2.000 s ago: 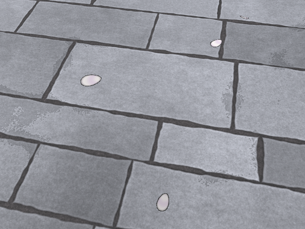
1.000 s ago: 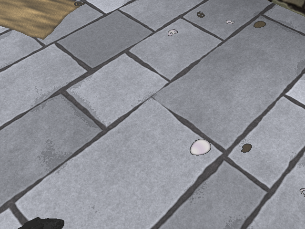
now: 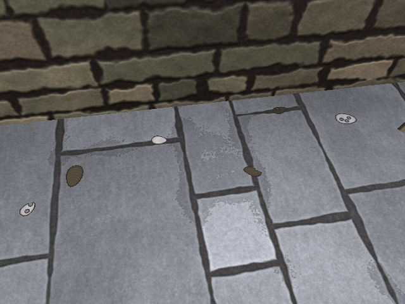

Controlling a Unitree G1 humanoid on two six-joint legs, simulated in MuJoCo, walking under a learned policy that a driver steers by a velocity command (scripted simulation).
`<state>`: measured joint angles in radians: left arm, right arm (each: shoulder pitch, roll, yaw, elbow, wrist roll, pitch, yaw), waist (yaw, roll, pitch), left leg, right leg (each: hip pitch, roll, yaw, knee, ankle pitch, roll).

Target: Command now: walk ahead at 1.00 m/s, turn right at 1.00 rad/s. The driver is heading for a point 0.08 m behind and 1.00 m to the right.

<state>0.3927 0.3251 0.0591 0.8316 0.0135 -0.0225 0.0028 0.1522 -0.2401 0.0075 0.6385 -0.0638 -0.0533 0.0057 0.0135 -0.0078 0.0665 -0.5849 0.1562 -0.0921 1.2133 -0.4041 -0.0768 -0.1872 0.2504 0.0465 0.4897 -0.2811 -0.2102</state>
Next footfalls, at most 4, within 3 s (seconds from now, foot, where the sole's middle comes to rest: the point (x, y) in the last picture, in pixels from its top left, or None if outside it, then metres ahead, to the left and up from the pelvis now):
0.22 left None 0.44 0.18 -0.76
0.64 right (259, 221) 0.76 -0.18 -0.76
1.04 left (251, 151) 1.08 -0.17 -0.76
1.42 right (283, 212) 0.79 -0.27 -0.76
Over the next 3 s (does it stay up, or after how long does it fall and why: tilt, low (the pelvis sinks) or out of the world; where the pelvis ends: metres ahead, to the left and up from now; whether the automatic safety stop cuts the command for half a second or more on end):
stays up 0.79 -1.29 0.01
